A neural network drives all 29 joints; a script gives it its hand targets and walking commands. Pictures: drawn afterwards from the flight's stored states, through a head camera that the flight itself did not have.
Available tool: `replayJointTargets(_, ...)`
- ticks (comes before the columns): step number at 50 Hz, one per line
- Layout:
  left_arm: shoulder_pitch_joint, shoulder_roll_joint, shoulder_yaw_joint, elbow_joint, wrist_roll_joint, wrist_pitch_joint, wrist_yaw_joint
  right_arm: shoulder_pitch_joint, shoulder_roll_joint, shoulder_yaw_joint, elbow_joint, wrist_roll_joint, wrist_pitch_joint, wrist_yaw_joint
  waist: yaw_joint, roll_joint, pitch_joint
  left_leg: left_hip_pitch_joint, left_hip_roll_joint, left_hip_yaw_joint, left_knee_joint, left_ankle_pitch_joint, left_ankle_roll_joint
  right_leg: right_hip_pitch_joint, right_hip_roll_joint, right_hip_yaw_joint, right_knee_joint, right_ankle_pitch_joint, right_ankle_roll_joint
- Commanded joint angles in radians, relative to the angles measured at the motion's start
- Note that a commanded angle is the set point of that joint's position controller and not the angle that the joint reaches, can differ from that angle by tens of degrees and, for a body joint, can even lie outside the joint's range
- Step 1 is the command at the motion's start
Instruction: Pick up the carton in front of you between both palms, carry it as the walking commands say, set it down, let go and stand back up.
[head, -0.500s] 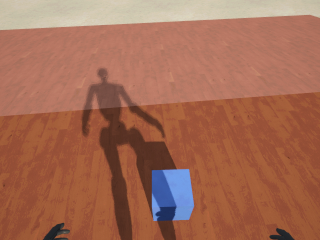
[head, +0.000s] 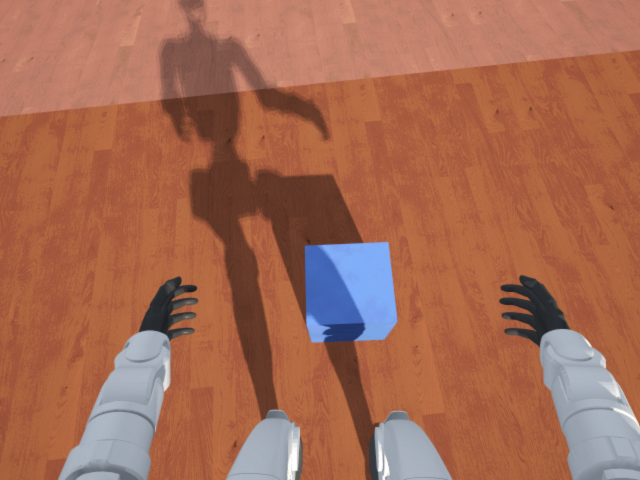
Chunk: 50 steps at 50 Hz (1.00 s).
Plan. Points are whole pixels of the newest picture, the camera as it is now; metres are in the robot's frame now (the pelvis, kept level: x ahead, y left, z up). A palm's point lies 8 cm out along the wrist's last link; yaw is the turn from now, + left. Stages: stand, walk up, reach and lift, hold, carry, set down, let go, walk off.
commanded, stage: reach and lift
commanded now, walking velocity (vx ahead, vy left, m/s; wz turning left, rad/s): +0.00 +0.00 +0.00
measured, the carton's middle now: (347, 295) +0.49 -0.03 -0.59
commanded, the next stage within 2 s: none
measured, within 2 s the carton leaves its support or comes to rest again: neither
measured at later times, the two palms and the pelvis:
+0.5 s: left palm (234, 233) +0.47 +0.17 -0.14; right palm (477, 223) +0.49 -0.22 -0.14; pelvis -0.08 -0.01 -0.06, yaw +0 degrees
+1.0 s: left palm (258, 269) +0.48 +0.17 -0.34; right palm (437, 263) +0.49 -0.21 -0.34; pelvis -0.04 -0.01 -0.17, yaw +2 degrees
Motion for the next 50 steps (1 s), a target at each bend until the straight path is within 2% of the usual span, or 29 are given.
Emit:
replayJointTargets(1,-0.198,0.097,0.036,-0.059,-0.021,-0.021,0.025,-0.207,-0.14,-0.04,-0.039,0.023,-0.026,-0.01,-0.013,-0.019,-0.596,0.19,-0.033,-0.019,0.011,0.695,-0.054,0.106,0.053,-0.005,-0.008,0.612,0.021)
replayJointTargets(2,-0.248,0.095,0.045,-0.057,-0.024,-0.026,0.029,-0.256,-0.142,-0.043,-0.023,0.028,-0.031,-0.015,-0.011,-0.026,-0.635,0.16,-0.036,-0.014,0.027,0.685,-0.057,0.094,0.052,-0.002,-0.001,0.627,0.02)
replayJointTargets(5,-0.406,0.101,0.073,-0.031,-0.028,-0.029,0.042,-0.43,-0.143,-0.058,0.005,0.029,-0.027,-0.024,-0.006,-0.051,-0.71,0.009,-0.049,0.009,0.019,0.551,-0.056,0.12,0.045,0.003,0.016,0.614,0.023)
replayJointTargets(9,-0.621,0.115,0.111,0.017,-0.021,-0.003,0.058,-0.681,-0.171,-0.067,0.041,0.035,-0.005,-0.028,0.014,-0.054,-0.795,-0.063,-0.054,0.03,-0.002,0.387,-0.054,0.077,0.044,-0.007,-0.007,0.445,0.027)
replayJointTargets(14,-0.934,0.12,0.144,0.089,-0.014,0.031,0.069,-0.989,-0.193,-0.077,0.149,0.029,0.026,-0.025,0.02,-0.054,-0.817,-0.154,-0.047,0.053,-0.015,0.136,-0.053,-0.018,0.043,-0.024,-0.03,0.166,0.024)
replayJointTargets(19,-1.167,0.123,0.193,0.16,0.011,0.048,0.069,-1.228,-0.218,-0.112,0.254,-0.004,0.035,-0.016,0.021,-0.053,-0.876,-0.196,-0.053,0.072,0.014,0.066,-0.058,-0.09,0.053,-0.038,-0.015,0.081,0.024)
replayJointTargets(22,-1.264,0.113,0.236,0.182,0.043,0.043,0.065,-1.336,-0.219,-0.145,0.283,-0.04,0.029,-0.008,0.024,-0.057,-0.911,-0.216,-0.06,0.081,0.029,0.078,-0.062,-0.103,0.059,-0.043,0.0,0.094,0.027)
replayJointTargets(25,-1.299,0.098,0.286,0.168,0.09,0.028,0.06,-1.386,-0.207,-0.182,0.278,-0.085,0.016,-0.002,0.027,-0.063,-0.998,-0.194,-0.069,0.088,0.037,0.158,-0.065,-0.069,0.068,-0.05,0.012,0.18,0.03)
replayJointTargets(28,-1.263,0.08,0.313,0.13,0.124,-0.003,0.055,-1.365,-0.187,-0.212,0.24,-0.122,-0.01,-0.003,0.027,-0.077,-1.121,-0.156,-0.083,0.092,0.046,0.343,-0.059,0.015,0.076,-0.056,0.036,0.406,0.03)
replayJointTargets(30,-1.221,0.057,0.323,0.114,0.135,-0.032,0.051,-1.333,-0.152,-0.228,0.212,-0.138,-0.033,-0.004,0.027,-0.086,-1.149,-0.198,-0.091,0.091,0.056,0.447,-0.053,0.052,0.074,-0.048,0.065,0.57,0.026)
replayJointTargets(33,-1.153,0.016,0.339,0.1,0.153,-0.08,0.043,-1.272,-0.086,-0.255,0.187,-0.159,-0.072,-0.008,0.021,-0.095,-1.13,-0.336,-0.097,0.079,0.082,0.551,-0.049,0.062,0.066,-0.021,0.12,0.78,0.019)
replayJointTargets(36,-1.092,-0.02,0.356,0.108,0.174,-0.124,0.039,-1.196,-0.033,-0.286,0.188,-0.177,-0.107,-0.017,0.009,-0.09,-1.091,-0.481,-0.094,0.062,0.141,0.604,-0.053,-0.021,0.06,0.0,0.19,0.893,0.02)
replayJointTargets(37,-1.076,-0.027,0.359,0.115,0.181,-0.134,0.04,-1.172,-0.025,-0.294,0.193,-0.181,-0.116,-0.02,0.006,-0.085,-1.084,-0.516,-0.093,0.058,0.168,0.598,-0.055,-0.073,0.059,0.001,0.217,0.882,0.022)
replayJointTargets(40,-1.05,-0.035,0.36,0.143,0.188,-0.153,0.046,-1.119,-0.028,-0.3,0.217,-0.175,-0.14,-0.029,0.004,-0.05,-1.031,-0.564,-0.09,0.048,0.275,0.531,-0.067,-0.323,0.068,-0.012,0.297,0.699,0.029)
replayJointTargets(42,-1.05,-0.037,0.345,0.152,0.178,-0.16,0.053,-1.106,-0.039,-0.289,0.22,-0.161,-0.152,-0.036,-0.002,-0.029,-1.007,-0.593,-0.084,0.043,0.357,0.52,-0.076,-0.454,0.071,-0.015,0.359,0.623,0.029)
replayJointTargets(45,-1.061,-0.024,0.294,0.159,0.129,-0.164,0.07,-1.116,-0.078,-0.245,0.22,-0.116,-0.165,-0.054,-0.013,-0.017,-1.07,-0.603,-0.082,0.039,0.491,0.557,-0.081,-0.549,0.072,-0.018,0.475,0.61,0.032)
replayJointTargets(50,-1.143,0.045,0.168,0.14,0.0,-0.156,0.107,-1.204,-0.171,-0.124,0.209,0.018,-0.168,-0.087,-0.027,-0.016,-1.243,-0.564,-0.084,0.042,0.693,0.575,-0.077,-0.618,0.064,-0.035,0.666,0.572,0.034)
